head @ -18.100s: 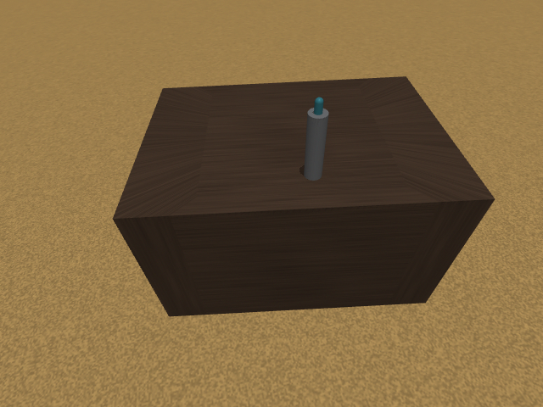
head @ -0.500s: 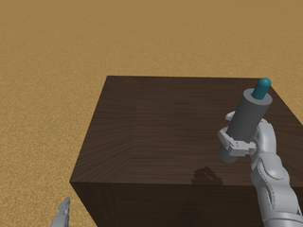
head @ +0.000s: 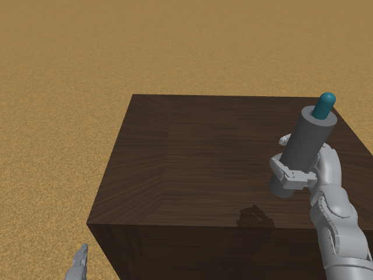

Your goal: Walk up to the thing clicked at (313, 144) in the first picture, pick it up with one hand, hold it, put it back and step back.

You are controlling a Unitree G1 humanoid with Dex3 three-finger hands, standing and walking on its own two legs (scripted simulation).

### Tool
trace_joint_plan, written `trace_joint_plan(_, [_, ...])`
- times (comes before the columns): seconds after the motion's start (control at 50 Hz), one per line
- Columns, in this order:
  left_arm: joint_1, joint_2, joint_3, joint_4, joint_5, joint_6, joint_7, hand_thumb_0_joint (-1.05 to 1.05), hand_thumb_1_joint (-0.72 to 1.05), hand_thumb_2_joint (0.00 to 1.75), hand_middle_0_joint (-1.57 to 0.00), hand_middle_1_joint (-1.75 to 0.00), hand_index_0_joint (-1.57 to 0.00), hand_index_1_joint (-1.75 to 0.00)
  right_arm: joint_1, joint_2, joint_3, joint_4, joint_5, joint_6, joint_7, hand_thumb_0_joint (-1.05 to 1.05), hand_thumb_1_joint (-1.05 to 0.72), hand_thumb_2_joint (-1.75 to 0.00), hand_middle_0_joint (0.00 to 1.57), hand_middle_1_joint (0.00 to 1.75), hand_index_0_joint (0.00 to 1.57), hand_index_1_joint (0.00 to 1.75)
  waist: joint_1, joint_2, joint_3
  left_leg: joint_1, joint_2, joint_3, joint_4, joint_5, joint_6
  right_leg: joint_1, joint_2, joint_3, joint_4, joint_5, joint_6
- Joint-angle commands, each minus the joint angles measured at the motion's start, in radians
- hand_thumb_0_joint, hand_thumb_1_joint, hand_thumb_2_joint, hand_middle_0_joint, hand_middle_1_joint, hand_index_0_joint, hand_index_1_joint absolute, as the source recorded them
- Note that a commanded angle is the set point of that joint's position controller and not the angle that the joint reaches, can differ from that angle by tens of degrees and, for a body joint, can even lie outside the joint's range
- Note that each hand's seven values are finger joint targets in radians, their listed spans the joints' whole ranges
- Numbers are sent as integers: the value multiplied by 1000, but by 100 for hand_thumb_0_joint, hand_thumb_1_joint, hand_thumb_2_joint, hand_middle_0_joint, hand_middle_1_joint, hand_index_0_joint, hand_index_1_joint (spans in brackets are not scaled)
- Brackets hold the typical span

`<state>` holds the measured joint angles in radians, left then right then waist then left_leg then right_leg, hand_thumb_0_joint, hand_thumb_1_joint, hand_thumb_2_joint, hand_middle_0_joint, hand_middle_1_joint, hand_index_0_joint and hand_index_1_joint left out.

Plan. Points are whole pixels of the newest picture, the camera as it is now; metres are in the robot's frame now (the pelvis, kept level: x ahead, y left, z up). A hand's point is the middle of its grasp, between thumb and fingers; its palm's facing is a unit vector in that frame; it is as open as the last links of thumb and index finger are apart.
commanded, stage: crouch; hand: right
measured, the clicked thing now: (300, 150) +0.34 -0.18 +0.17
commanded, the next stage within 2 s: lower in 1.12 s
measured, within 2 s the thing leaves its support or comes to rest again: neither
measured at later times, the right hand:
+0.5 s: hand (276, 165) +0.40 -0.19 +0.05, palm faces +0.17 +0.99 +0.02, open 7.4 cm
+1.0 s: hand (275, 162) +0.45 -0.21 +0.01, palm faces +0.16 +0.99 +0.02, open 7.4 cm
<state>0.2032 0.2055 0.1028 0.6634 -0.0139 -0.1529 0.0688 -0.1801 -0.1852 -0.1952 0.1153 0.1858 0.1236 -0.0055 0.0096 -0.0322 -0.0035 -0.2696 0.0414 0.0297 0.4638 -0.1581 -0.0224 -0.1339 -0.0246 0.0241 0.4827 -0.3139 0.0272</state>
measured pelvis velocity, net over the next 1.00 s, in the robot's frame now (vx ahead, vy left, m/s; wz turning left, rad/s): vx -0.01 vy -0.01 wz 0.02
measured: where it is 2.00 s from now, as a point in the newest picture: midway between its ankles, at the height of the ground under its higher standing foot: outside the picture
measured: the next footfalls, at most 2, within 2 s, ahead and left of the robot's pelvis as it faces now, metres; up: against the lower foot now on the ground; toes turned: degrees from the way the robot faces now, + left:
none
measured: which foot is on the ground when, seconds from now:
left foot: down 0.00-1.00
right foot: down 0.00-1.00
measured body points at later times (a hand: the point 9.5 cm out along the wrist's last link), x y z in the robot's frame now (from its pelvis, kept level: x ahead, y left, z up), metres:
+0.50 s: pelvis -0.01 +0.00 -0.02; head +0.04 -0.01 +0.43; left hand +0.13 +0.28 -0.08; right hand +0.39 -0.24 +0.05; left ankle +0.06 +0.13 -0.74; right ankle -0.03 -0.14 -0.74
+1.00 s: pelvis -0.01 -0.01 -0.04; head +0.07 -0.04 +0.40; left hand +0.13 +0.26 -0.08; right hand +0.43 -0.26 +0.01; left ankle +0.06 +0.13 -0.74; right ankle -0.03 -0.14 -0.74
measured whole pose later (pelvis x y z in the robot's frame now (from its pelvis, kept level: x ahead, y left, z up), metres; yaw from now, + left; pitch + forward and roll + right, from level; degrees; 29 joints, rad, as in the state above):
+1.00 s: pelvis -0.01 -0.01 -0.04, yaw +1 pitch +14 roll +1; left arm 0.29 0.22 0.05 0.35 0.02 -0.16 0.04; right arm -0.66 -0.40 -0.39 1.01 0.11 -0.36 0.10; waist 0.15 0.05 -0.08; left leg -0.78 0.04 0.01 0.79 -0.25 -0.03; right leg -0.67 -0.03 0.02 0.88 -0.46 0.02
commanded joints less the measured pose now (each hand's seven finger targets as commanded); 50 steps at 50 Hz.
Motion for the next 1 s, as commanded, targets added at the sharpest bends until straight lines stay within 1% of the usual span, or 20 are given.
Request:
trace_joint_plan(0.0, [-103, 106, 30, -114, -1, -53, 1, 0, -56, 6, -4, -4, -4, -5, -364, -155, -72, -139, 8, -86, 5, 0, -41, -129, 136, 142, 138, 142, 18, 44, -155, 116, -23, 34, -61, 54, 8, -88, 32, -36, -95, 111, -37])
trace_joint_plan(0.06, [-121, 166, 71, -132, 5, -68, 4, 0, -56, 5, -5, -4, -4, -5, -460, -183, -83, -111, 9, -130, 13, 0, -44, -126, 133, 138, 135, 138, 38, 49, -170, 98, -21, 29, -51, 39, 8, -99, 29, -31, -83, 89, -42])
trace_joint_plan(0.18, [-100, 119, 28, -221, 2, -85, 21, 0, -56, 6, -5, -5, -5, -5, -569, -229, -102, 14, 0, -259, 28, 0, -47, -123, 132, 135, 133, 135, 58, 54, -333, 123, -15, 12, 12, 180, 4, -60, 34, -36, -15, 214, -40])
trace_joint_plan(0.22, [-92, 116, 21, -188, 5, -82, 21, 0, -56, 6, -5, -5, -5, -5, -558, -215, -102, 136, 5, -293, 35, 0, -46, -123, 131, 135, 133, 135, 54, 45, -285, 80, -17, 14, 22, 149, 6, -112, 33, -32, -9, 190, -38])
trace_joint_plan(0.26, [-74, 151, 55, -168, 9, -85, 27, 0, -56, 6, -5, -5, -5, -5, -657, -286, -132, 122, -1, -336, 38, 0, -47, -123, 132, 135, 133, 135, 66, -12, -323, 55, -13, 1, 33, 131, 11, -111, 32, -35, 8, 169, -35])
trace_joint_plan(0.32, [-58, 101, 5, -167, 8, -83, 15, 0, -56, 6, -5, -5, -5, -5, -647, -297, -139, 235, -11, -385, 47, 0, -44, -125, 131, 136, 133, 136, 56, -42, -330, 40, -11, -7, 66, 154, 17, -176, 37, -37, 43, 186, -29])
trace_joint_plan(0.4, [-68, 165, 47, -192, 12, -80, 19, 0, -57, 6, -6, -5, -5, -5, -714, -346, -171, 313, -9, -447, 54, 0, -43, -127, 132, 139, 134, 139, 65, -17, -368, 30, -18, -7, 102, 158, 20, -230, 31, -30, 80, 188, -27])
trace_joint_plan(0.46, [-125, 139, 3, -297, 8, -87, 12, 0, -57, 6, -6, -5, -5, -5, -791, -367, -176, 367, -13, -489, 63, 0, -42, -129, 132, 140, 135, 140, 70, -14, -435, 40, -19, -11, 118, 126, 20, -266, 30, -28, 104, 155, -28])
trace_joint_plan(0.54, [-40, 152, 8, -288, 9, -74, 12, 0, -57, 6, -6, -5, -5, -5, -754, -330, -156, 533, -21, -502, 86, 0, -41, -131, 133, 142, 136, 142, 98, -4, -449, -3, -21, -14, 153, 164, 23, -291, 33, -28, 137, 186, -27])
trace_joint_plan(0.58, [-47, 206, 48, -333, 12, -78, 20, 0, -57, 6, -6, -5, -5, -5, -803, -384, -183, 536, -27, -513, 90, 0, -41, -131, 133, 142, 136, 142, 110, 5, -501, -3, -20, -16, 168, 183, 22, -285, 33, -27, 152, 200, -27])
trace_joint_plan(0.6, [-23, 194, 38, -315, 13, -74, 18, 0, -56, 6, -6, -5, -6, -5, -852, -417, -200, 487, -23, -525, 91, 0, -41, -132, 134, 143, 137, 143, 101, -6, -492, -20, -22, -13, 170, 170, 21, -285, 30, -26, 156, 202, -26])
trace_joint_plan(0.66, [21, 127, -13, -327, 11, -73, 4, 0, -56, 6, -6, -5, -6, -5, -843, -367, -180, 589, -27, -537, 99, 0, -39, -132, 133, 142, 136, 142, 109, 3, -447, -64, -24, -12, 188, 141, 23, -350, 34, -24, 177, 176, -26])
trace_joint_plan(0.7, [-21, 169, 12, -412, 13, -77, 8, 0, -57, 6, -6, -5, -6, -5, -896, -436, -208, 563, -37, -555, 96, 0, -41, -129, 131, 139, 133, 139, 116, -13, -510, -67, -25, -14, 203, 142, 22, -331, 30, -23, 193, 186, -25])
trace_joint_plan(0.74, [49, 178, 30, -367, 18, -69, 6, 0, -56, 5, -6, -5, -6, -5, -890, -423, -198, 613, -45, -557, 100, 0, -43, -130, 131, 140, 134, 140, 130, -30, -469, -135, -30, -12, 222, 136, 24, -340, 29, -18, 212, 199, -22])
trace_joint_plan(0.78, [67, 127, -11, -355, 20, -64, -7, 0, -56, 5, -6, -5, -6, -5, -907, -436, -215, 625, -48, -569, 103, 0, -44, -128, 129, 137, 132, 137, 116, -50, -440, -178, -31, -13, 233, 104, 24, -377, 28, -17, 230, 189, -23])
trace_joint_plan(0.82, [28, 184, 37, -441, 23, -70, 0, 0, -55, 5, -6, -5, -6, -5, -977, -483, -230, 561, -55, -584, 100, 0, -42, -126, 128, 136, 130, 136, 126, -76, -544, -166, -30, -17, 256, 122, 26, -343, 26, -17, 249, 201, -18])
trace_joint_plan(0.84, [16, 172, 21, -480, 25, -70, -4, 0, -56, 5, -6, -5, -6, -5, -963, -439, -205, 614, -57, -582, 99, 0, -43, -124, 126, 133, 128, 133, 140, -49, -514, -183, -33, -10, 260, 108, 25, -367, 24, -13, 251, 188, -19])
trace_joint_plan(0.88, [88, 163, 17, -422, 27, -59, -12, 0, -55, 5, -6, -6, -6, -5, -949, -447, -219, 622, -55, -583, 98, 0, -43, -125, 126, 134, 129, 134, 120, -93, -502, -196, -34, -10, 275, 102, 29, -379, 26, -10, 261, 210, -12])
trace_joint_plan(0.94, [70, 201, 45, -510, 27, -61, -10, 0, -56, 6, -6, -5, -6, -5, -985, -468, -224, 610, -63, -586, 103, 0, -43, -124, 127, 134, 129, 134, 137, -91, -619, -192, -38, -8, 305, 153, 32, -341, 20, -5, 293, 289, -7])
trace_joint_plan(0.98, [119, 174, 23, -457, 32, -52, -19, 0, -55, 5, -6, -5, -6, -5, -973, -451, -219, 652, -64, -583, 107, 0, -43, -127, 129, 136, 131, 136, 132, -110, -574, -230, -35, -11, 319, 150, 35, -375, 23, -9, 316, 301, -6])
